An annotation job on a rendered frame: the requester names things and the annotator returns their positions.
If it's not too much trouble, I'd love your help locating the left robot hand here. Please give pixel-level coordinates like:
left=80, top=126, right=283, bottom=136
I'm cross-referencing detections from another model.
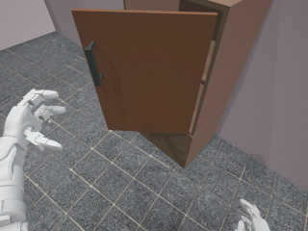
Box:
left=3, top=89, right=66, bottom=151

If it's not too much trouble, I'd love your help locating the right robot hand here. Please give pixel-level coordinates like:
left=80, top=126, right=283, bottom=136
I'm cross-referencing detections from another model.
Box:
left=234, top=198, right=270, bottom=231

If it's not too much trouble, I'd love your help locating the cupboard door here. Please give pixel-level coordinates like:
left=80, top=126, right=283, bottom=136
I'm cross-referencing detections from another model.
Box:
left=71, top=8, right=218, bottom=135

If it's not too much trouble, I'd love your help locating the left robot upper arm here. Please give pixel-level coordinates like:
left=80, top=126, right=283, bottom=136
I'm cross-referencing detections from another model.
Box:
left=0, top=221, right=31, bottom=231

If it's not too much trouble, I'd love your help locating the left robot forearm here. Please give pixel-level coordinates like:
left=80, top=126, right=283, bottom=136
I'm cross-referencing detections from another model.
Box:
left=0, top=136, right=29, bottom=227

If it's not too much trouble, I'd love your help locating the handle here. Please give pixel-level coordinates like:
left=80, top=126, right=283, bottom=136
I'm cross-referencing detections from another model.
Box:
left=84, top=40, right=103, bottom=87

